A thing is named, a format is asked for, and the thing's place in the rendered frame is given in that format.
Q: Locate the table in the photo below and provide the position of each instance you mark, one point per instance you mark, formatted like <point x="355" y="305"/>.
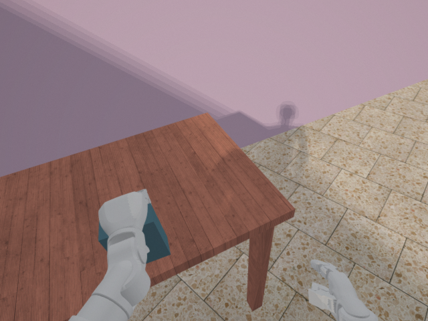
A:
<point x="206" y="192"/>

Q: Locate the left robot hand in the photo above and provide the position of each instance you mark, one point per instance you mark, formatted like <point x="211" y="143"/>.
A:
<point x="129" y="210"/>

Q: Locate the right robot hand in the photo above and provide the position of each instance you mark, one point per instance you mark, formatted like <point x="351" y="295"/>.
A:
<point x="338" y="283"/>

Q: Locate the left robot forearm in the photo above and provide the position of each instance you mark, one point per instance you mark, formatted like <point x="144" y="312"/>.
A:
<point x="126" y="282"/>

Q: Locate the right robot forearm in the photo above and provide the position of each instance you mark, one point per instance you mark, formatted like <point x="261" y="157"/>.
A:
<point x="349" y="308"/>

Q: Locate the sponge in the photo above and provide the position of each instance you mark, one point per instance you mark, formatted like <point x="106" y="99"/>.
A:
<point x="155" y="237"/>

